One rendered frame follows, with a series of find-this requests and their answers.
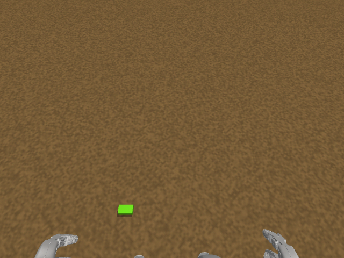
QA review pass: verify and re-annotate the right robot hand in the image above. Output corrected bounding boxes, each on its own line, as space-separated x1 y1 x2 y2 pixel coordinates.
262 229 299 258

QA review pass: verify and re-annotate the left robot hand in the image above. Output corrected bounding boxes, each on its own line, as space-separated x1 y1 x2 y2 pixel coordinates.
35 234 78 258

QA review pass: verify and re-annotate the small box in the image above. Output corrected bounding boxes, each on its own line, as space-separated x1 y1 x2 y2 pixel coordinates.
118 205 134 215

